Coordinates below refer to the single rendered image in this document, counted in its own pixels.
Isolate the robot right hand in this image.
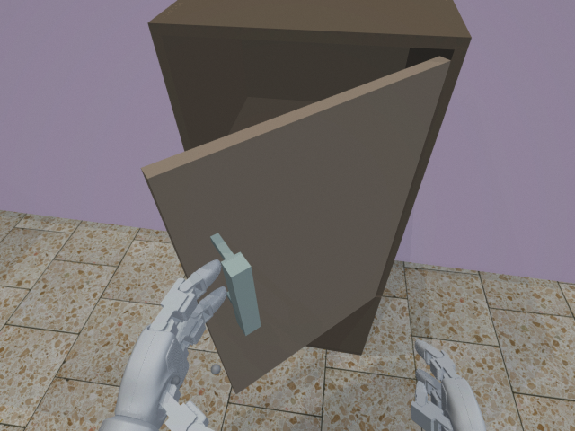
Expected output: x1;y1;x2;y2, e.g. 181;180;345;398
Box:
411;339;486;431

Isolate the handle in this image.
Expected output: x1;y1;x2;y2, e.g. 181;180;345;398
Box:
210;233;261;336

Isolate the cupboard door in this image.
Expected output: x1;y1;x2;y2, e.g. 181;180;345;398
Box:
141;56;451;394

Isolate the robot left hand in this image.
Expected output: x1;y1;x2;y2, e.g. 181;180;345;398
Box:
115;259;227;431

